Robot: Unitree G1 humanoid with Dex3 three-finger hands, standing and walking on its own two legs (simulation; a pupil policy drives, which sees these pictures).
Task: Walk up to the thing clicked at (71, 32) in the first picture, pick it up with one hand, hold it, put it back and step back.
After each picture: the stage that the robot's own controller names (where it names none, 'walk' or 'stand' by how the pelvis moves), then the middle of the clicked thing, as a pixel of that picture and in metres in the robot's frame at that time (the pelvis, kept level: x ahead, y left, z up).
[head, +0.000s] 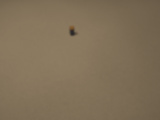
stand; (72, 30) +1.62 +0.10 -0.72
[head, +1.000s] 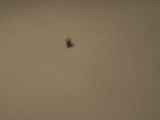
walk; (68, 42) +1.49 +0.25 -0.71
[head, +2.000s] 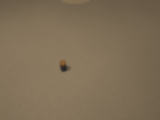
walk; (63, 66) +0.99 +0.24 -0.71
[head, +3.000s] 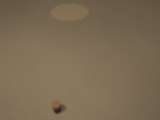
walk; (56, 107) +0.58 +0.20 -0.70
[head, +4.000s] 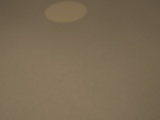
stand; out of the picture +0.35 +0.17 -0.70
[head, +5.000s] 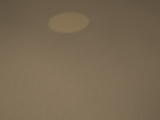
stand; out of the picture +0.32 +0.19 -0.72
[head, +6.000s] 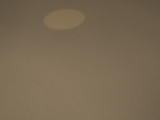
stand; out of the picture +0.34 +0.21 -0.72
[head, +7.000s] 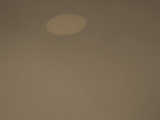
stand; out of the picture +0.32 +0.19 -0.73
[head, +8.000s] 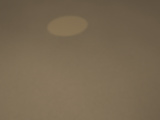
stand; out of the picture +0.32 +0.19 -0.73
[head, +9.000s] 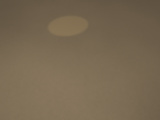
stand; out of the picture +0.32 +0.19 -0.73
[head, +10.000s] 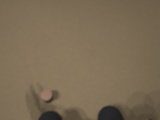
go down; (47, 96) +0.38 +0.16 -0.52
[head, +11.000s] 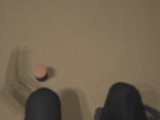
go down; (40, 73) +0.43 +0.17 -0.34
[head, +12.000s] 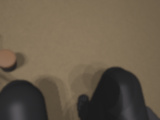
close in; (7, 61) +0.43 +0.20 -0.26
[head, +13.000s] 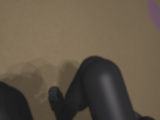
close; out of the picture +0.43 +0.23 -0.23
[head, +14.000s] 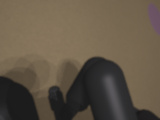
lift; out of the picture +0.40 +0.22 -0.24
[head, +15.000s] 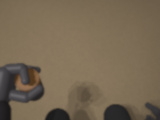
lift; (31, 85) +0.33 +0.18 -0.02
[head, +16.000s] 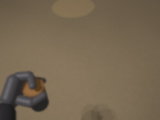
hold; (36, 95) +0.31 +0.17 -0.01
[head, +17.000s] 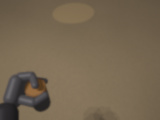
hold; (38, 95) +0.32 +0.16 -0.01
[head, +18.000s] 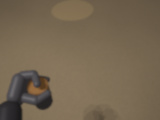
crouch; (41, 94) +0.32 +0.16 -0.01
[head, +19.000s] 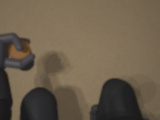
crouch; (22, 56) +0.44 +0.17 -0.11
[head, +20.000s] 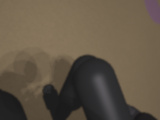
lower; out of the picture +0.45 +0.25 -0.24
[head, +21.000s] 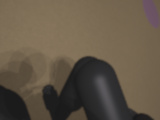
lower; out of the picture +0.44 +0.25 -0.24
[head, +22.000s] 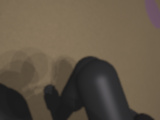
lower; out of the picture +0.44 +0.25 -0.24
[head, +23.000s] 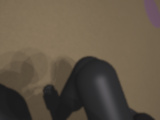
lower; out of the picture +0.44 +0.25 -0.24
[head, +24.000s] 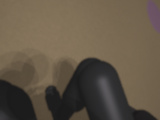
open; out of the picture +0.42 +0.24 -0.25
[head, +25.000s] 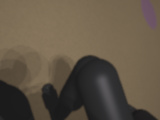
withdraw; out of the picture +0.42 +0.23 -0.24
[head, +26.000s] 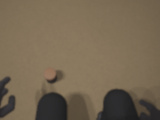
walk; (50, 76) +0.44 +0.16 -0.41
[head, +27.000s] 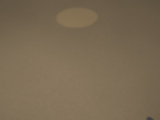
stand; out of the picture +0.36 +0.14 -0.66
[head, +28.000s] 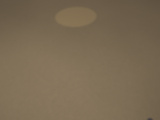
stand; out of the picture +0.37 +0.15 -0.66
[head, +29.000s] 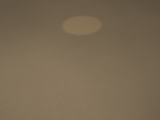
stand; out of the picture +0.38 +0.14 -0.71
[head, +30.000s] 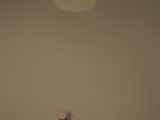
walk; (62, 116) +0.40 +0.12 -0.70
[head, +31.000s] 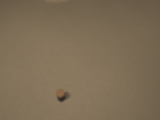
walk; (61, 95) +0.55 +0.15 -0.69
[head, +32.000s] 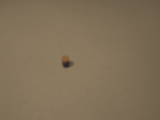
walk; (65, 62) +0.86 +0.16 -0.69
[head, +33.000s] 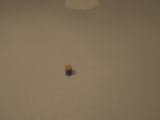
stand; (68, 70) +0.99 +0.14 -0.71
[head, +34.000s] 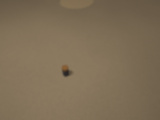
stand; (65, 70) +0.98 +0.17 -0.73
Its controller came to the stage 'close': yes
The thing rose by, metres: 0.72
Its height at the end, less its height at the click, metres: +0.00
